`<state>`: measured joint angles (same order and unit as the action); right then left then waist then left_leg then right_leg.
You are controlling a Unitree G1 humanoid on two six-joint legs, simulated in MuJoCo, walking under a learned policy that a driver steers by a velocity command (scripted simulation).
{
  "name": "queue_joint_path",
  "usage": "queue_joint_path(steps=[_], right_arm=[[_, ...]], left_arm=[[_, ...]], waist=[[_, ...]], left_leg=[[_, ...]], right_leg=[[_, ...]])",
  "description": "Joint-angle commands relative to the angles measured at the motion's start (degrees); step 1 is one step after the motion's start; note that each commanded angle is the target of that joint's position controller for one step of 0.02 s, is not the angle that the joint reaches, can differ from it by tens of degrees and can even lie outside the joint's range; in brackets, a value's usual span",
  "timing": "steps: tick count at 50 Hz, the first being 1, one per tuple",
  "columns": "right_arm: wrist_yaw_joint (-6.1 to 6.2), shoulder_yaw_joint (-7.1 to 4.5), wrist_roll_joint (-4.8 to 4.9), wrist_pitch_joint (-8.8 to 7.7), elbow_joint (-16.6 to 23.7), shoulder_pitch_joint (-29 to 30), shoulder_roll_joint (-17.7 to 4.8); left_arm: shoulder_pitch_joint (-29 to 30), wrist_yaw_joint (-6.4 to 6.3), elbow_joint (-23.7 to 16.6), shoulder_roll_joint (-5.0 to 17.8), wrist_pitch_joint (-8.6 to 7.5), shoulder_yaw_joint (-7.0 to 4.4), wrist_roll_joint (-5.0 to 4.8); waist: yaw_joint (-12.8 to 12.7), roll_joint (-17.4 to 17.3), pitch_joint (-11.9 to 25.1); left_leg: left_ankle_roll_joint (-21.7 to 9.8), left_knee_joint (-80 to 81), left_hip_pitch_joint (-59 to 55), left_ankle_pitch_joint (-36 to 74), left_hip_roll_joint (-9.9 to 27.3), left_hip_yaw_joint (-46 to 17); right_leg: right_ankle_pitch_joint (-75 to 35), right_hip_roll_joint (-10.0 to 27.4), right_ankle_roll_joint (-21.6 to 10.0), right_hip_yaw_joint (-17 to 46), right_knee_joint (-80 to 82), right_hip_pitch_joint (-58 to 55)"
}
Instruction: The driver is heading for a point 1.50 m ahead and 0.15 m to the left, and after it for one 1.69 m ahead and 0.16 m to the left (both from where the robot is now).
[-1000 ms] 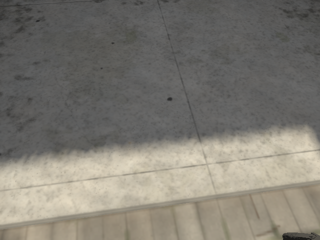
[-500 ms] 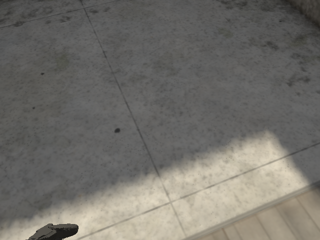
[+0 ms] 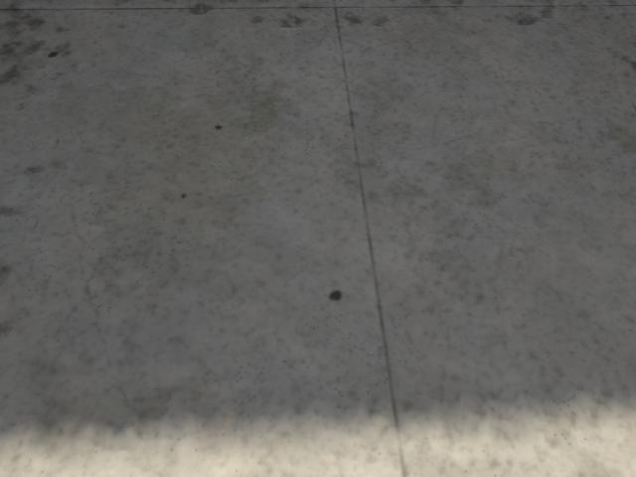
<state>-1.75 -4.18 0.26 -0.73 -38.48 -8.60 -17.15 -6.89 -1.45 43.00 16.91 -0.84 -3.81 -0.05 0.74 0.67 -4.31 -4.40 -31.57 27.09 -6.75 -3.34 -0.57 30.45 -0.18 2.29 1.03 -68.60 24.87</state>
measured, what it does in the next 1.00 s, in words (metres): steps on the spot, turning left: right foot, then left foot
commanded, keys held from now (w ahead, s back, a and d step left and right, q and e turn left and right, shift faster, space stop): q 0.50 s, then no key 0.16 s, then e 0.04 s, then w+e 0.30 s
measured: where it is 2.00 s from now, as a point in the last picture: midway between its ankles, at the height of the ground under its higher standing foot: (351, 355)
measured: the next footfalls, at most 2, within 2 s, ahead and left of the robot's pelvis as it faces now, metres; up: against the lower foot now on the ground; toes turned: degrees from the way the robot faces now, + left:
right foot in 0.34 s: +0.14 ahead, -0.16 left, +0.00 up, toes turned +18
left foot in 0.74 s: +0.02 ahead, +0.09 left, +0.00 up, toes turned +21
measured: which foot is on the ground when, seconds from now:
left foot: down 0.00-0.34, up 0.36-0.72, down 0.74-1.00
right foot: up 0.00-0.32, down 0.34-0.74, up 0.76-1.00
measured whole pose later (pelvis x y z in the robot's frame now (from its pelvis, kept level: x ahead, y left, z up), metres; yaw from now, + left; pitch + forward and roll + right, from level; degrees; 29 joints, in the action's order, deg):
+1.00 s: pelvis +0.08 -0.02 +0.02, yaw +17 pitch +1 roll +1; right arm 1.5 -3.8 -0.4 -3.0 -42.1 -18.3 -14.3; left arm -14.0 0.9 46.2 18.1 -0.9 -4.7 -1.4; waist 1.1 1.7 0.7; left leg 0.2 -15.6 3.0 -13.6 1.0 4.4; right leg 12.8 3.4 1.4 1.6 -53.3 32.6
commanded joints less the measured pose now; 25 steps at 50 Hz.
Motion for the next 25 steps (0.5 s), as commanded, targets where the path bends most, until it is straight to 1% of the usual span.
queue_joint_path(steps=[1, 2, 3, 5, 8, 10, 13, 14, 15, 16, 17, 18, 19, 20, 21, 22, 23, 24, 25], right_arm=[[1.33, -2.05, 0.06, 0.24, 4.83, 0.07, -7.67], [1.64, -2.23, -0.54, 0.45, 5.31, 0.57, -7.96], [2.02, -2.43, -0.71, 0.59, 5.53, 0.40, -8.40], [2.83, -2.88, -0.39, 0.85, 5.64, -0.50, -9.35], [3.64, -3.10, -0.10, 1.63, 6.30, 0.12, -9.58], [3.71, -3.13, -0.19, 2.13, 6.68, 0.48, -9.50], [3.45, -3.13, -0.10, 2.77, 6.97, 0.06, -9.20], [3.40, -3.11, 0.05, 2.98, 7.09, 0.10, -9.10], [3.43, -3.05, 0.35, 3.23, 7.30, 0.66, -8.97], [3.55, -2.95, 0.83, 3.53, 7.48, 1.16, -8.69], [3.66, -2.52, 1.00, 3.62, 7.51, -0.22, -7.16], [3.47, -1.95, 0.96, 3.46, 8.38, -2.64, -4.61], [3.29, -3.13, 0.56, 2.59, 9.09, -1.23, -8.28], [3.11, -4.26, 0.21, 2.40, 7.78, -2.35, -11.40], [3.10, -4.50, 0.46, 2.86, 6.17, -3.66, -11.11], [3.34, -4.23, 0.39, 3.56, 5.07, -4.82, -9.55], [3.25, -3.81, 0.46, 4.06, 4.91, -5.19, -8.09], [3.07, -3.39, 0.79, 4.25, 5.32, -4.49, -6.95], [2.97, -3.06, 1.18, 4.23, 6.17, -2.75, -6.28]], left_arm=[[-2.29, -0.86, -3.35, 6.71, 0.77, -1.91, 0.53], [-3.07, -0.93, -3.18, 5.89, 0.96, -1.79, 0.58], [-3.53, -1.02, -2.87, 5.08, 0.98, -1.57, 0.54], [-2.71, -1.26, -2.82, 4.19, 0.94, -1.22, 0.53], [-1.09, -1.13, -3.02, 4.07, 0.96, -1.08, 0.35], [-0.38, -0.82, -3.26, 4.31, 0.69, -1.15, 0.18], [-0.32, -0.13, -3.47, 4.77, -0.25, -1.35, -0.15], [-0.87, 0.16, -3.40, 4.90, -0.59, -1.46, -0.29], [-2.25, 0.48, -3.02, 4.89, -0.91, -1.62, -0.37], [-4.39, 0.75, -2.31, 5.06, -1.16, -1.90, -0.34], [-6.13, 0.67, -1.99, 7.63, -1.19, -2.73, 0.29], [-4.88, 0.27, -2.66, 13.30, -0.63, -3.84, 1.64], [-3.92, 0.44, -3.23, 12.54, -0.56, -3.81, 3.34], [-0.53, 0.10, -4.94, 9.43, -0.71, -2.90, 2.94], [1.97, -0.24, -5.50, 7.13, -0.61, -2.34, 1.93], [2.81, -0.52, -5.91, 5.93, -0.47, -1.92, 0.97], [2.62, -0.76, -5.94, 5.45, -0.28, -1.58, 0.46], [1.95, -0.97, -5.90, 5.53, 0.03, -1.45, 0.54], [0.79, -1.15, -5.74, 5.74, 0.36, -1.50, 0.80]], waist=[[-1.66, -4.72, 11.41], [-2.07, -6.03, 11.47], [-2.11, -6.54, 11.92], [-1.44, -6.39, 12.77], [-0.61, -7.53, 12.58], [-0.12, -8.89, 11.66], [0.55, -10.13, 11.15], [0.36, -10.46, 11.00], [-0.58, -10.52, 10.87], [-1.99, -10.24, 10.64], [-2.01, -6.87, 10.90], [1.14, 8.53, 10.04], [-0.13, 15.98, 8.13], [0.79, 10.56, 7.56], [1.65, 7.43, 6.91], [1.55, 6.47, 6.55], [1.05, 6.48, 5.85], [0.58, 6.57, 5.32], [-0.46, 7.40, 5.10]], left_leg=[[-9.68, 13.44, -14.03, 7.99, 13.89, -21.08], [-9.40, 13.80, -12.48, 8.45, 12.85, -20.32], [-9.34, 13.74, -12.00, 9.34, 12.31, -19.60], [-9.31, 13.39, -12.34, 7.77, 11.98, -20.01], [-8.21, 13.77, -10.85, -2.99, 10.83, -21.79], [-7.66, 14.04, -9.81, -7.70, 10.31, -23.58], [-7.19, 12.80, -11.20, -7.84, 10.32, -26.96], [-6.91, 12.09, -11.70, -6.77, 10.21, -28.03], [-6.21, 10.94, -11.45, -5.69, 9.56, -28.46], [-4.82, 9.28, -9.96, -5.56, 8.09, -27.93], [-2.12, 4.93, -5.81, -10.66, 5.16, -25.30], [1.65, -7.63, 3.94, -23.00, -3.19, -14.30], [4.37, -21.54, 9.21, -28.66, -5.03, -8.69], [5.60, -30.13, 8.65, -25.09, -2.12, -9.73], [6.50, -33.49, 8.41, -21.64, -1.67, -8.76], [7.61, -36.84, 9.19, -18.85, -1.33, -8.01], [8.53, -39.62, 10.14, -17.26, -0.92, -7.39], [9.14, -39.35, 10.09, -16.05, -0.44, -5.62], [9.69, -37.03, 10.71, -14.88, 0.23, -4.01]], right_leg=[[-5.27, 2.12, 0.02, 4.00, 2.08, 7.65], [-6.40, 1.31, 0.36, 3.58, 4.61, 6.05], [-6.92, 0.78, 0.78, 3.40, 7.40, 5.11], [-8.24, 0.19, 1.72, 3.86, 12.52, 4.71], [-11.47, -0.26, 2.38, 4.67, 18.26, 3.10], [-12.00, -0.75, 2.30, 4.80, 21.83, 1.55], [-11.07, -1.51, 1.40, 4.82, 27.95, -0.91], [-11.26, -1.77, 0.83, 4.58, 31.03, -2.25], [-13.22, -2.01, 0.06, 3.97, 35.90, -4.91], [-17.53, -1.78, -0.95, 3.13, 42.86, -9.39], [-19.73, 3.99, -3.09, 6.92, 47.45, -15.15], [-24.69, 16.88, -9.69, 20.27, 50.52, -19.29], [-29.72, 23.48, -16.95, 29.65, 53.29, -14.75], [-30.94, 22.33, -16.80, 25.54, 52.10, -13.59], [-30.93, 18.42, -14.01, 19.30, 50.82, -13.21], [-30.53, 15.68, -12.26, 15.09, 49.97, -14.44], [-32.39, 14.90, -12.27, 12.56, 49.74, -14.97], [-33.31, 13.70, -12.44, 9.70, 50.06, -14.96], [-33.59, 13.13, -12.78, 7.90, 50.29, -16.49]])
